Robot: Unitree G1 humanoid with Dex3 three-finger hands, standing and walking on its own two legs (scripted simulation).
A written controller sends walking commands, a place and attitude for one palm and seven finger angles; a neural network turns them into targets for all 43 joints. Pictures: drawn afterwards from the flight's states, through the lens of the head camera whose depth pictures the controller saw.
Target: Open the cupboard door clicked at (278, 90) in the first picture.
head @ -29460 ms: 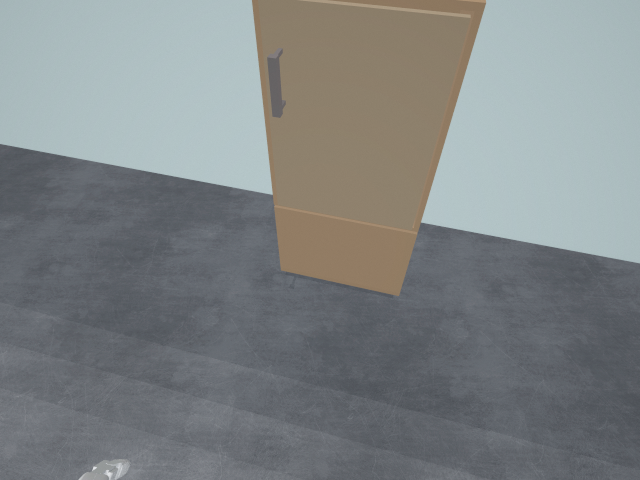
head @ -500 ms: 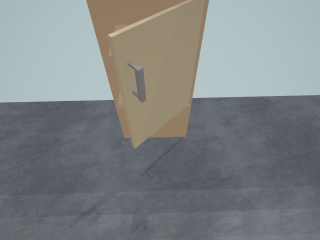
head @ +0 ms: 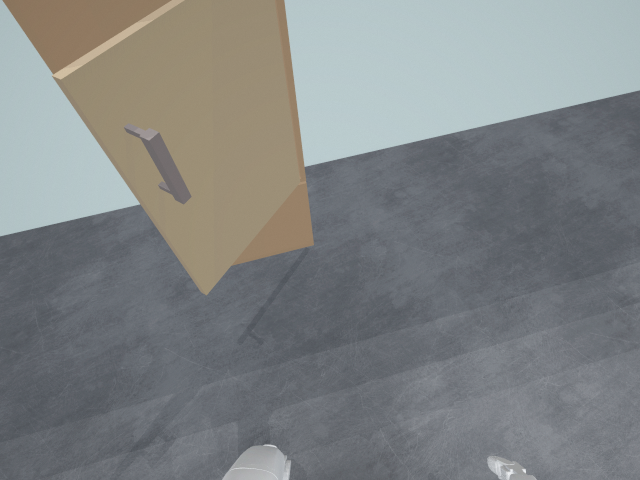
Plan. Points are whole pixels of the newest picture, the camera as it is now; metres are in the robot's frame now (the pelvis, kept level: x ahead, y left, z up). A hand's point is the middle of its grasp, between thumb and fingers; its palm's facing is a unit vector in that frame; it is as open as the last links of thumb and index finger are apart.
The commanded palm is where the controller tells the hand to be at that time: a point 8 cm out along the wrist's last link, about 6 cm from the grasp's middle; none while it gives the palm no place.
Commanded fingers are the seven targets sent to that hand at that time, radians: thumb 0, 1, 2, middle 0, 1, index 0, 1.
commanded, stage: walk to a spot facing it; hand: left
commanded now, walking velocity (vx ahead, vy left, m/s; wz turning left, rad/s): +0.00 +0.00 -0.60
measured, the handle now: (158, 165) +0.53 +0.31 +0.03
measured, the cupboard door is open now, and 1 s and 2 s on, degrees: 44 44 44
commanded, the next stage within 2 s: none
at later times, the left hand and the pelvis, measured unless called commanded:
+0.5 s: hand (188, 453) +0.15 +0.22 -0.17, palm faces -0.25 -0.94 -0.24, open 7.4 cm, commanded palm none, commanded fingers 0.00 0.90 0.90 -0.20 -0.30 -0.20 -0.30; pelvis +0.01 +0.03 +0.00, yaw -17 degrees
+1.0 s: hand (281, 394) +0.25 +0.10 -0.18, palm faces -0.59 -0.79 -0.19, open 7.4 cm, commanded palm none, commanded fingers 0.00 0.90 0.90 -0.20 -0.30 -0.20 -0.30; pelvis +0.05 +0.00 -0.01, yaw -36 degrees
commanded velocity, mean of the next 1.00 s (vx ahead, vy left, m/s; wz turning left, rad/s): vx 0.06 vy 0.00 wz -0.60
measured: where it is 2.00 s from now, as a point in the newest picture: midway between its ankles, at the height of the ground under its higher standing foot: (469, 446)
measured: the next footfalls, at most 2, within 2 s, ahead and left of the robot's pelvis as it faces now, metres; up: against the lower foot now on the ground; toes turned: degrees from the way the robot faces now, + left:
left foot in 0.28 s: +0.04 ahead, +0.16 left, +0.00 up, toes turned -13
right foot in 0.60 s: +0.02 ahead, -0.12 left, +0.00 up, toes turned -25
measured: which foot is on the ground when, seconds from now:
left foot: up 0.00-0.26, down 0.28-0.60, up 0.62-0.90, down 0.92-1.00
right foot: down 0.00-0.28, up 0.30-0.58, down 0.60-0.92, up 0.94-1.00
